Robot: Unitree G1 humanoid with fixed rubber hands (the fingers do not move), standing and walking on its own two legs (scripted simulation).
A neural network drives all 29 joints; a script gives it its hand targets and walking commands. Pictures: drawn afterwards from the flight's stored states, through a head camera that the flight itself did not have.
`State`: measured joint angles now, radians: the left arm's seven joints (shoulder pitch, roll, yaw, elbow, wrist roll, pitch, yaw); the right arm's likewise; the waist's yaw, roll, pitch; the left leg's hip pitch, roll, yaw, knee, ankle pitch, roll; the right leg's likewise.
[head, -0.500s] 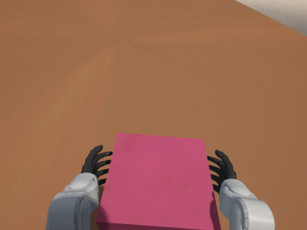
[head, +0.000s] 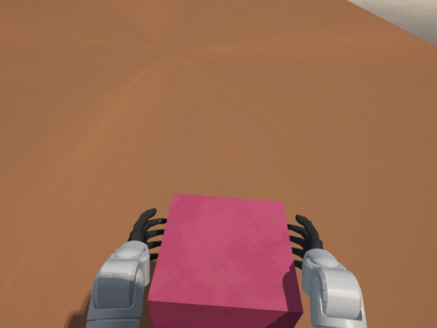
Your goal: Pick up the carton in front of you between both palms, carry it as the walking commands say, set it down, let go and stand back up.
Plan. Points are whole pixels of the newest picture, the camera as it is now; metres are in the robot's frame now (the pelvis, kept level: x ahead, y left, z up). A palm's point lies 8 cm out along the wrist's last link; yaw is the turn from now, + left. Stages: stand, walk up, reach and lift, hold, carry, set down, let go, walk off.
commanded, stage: carry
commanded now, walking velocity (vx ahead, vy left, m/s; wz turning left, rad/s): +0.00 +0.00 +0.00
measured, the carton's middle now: (221, 280) +0.26 +0.00 -0.03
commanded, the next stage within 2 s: hold in 0.76 s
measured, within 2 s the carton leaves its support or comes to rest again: neither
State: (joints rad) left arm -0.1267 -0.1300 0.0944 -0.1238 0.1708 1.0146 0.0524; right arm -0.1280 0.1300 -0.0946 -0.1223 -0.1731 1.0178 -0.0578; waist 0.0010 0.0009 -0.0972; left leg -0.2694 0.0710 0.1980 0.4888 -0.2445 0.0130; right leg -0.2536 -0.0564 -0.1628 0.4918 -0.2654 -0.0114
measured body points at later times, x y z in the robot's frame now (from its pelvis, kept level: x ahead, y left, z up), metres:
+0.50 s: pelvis -0.01 +0.00 +0.00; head -0.01 +0.00 +0.45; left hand +0.30 +0.15 +0.03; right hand +0.30 -0.15 +0.03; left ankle +0.01 +0.11 -0.74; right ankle +0.00 -0.11 -0.74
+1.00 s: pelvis -0.02 -0.01 +0.01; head -0.04 +0.00 +0.46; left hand +0.27 +0.16 +0.03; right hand +0.28 -0.14 +0.03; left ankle +0.01 +0.12 -0.74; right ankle -0.01 -0.12 -0.74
